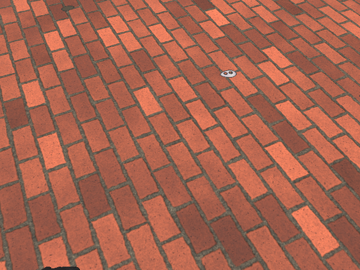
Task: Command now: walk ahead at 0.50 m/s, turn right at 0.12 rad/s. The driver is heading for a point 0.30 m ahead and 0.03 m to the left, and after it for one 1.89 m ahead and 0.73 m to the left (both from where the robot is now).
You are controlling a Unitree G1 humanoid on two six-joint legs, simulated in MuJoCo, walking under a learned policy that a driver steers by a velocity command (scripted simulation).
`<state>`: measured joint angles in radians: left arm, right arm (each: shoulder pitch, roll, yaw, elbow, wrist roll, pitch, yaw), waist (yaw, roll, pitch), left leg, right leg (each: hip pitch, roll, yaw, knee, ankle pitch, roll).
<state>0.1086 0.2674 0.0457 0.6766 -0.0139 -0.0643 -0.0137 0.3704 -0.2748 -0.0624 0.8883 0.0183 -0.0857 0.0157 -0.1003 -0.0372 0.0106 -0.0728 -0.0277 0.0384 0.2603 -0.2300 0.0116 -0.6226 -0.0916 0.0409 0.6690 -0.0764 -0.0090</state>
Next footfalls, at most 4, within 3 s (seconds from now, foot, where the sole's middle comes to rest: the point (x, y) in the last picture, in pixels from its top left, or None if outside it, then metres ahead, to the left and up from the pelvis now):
0.12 right None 0.22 -0.15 -0.78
0.60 left None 0.30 0.10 -0.78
1.04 right None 0.36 -0.12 -0.78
1.40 left None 0.20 0.08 -0.78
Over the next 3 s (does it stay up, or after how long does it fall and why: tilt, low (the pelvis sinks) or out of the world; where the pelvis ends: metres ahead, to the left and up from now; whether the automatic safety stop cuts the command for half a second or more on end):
stays up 0.26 -0.03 -0.01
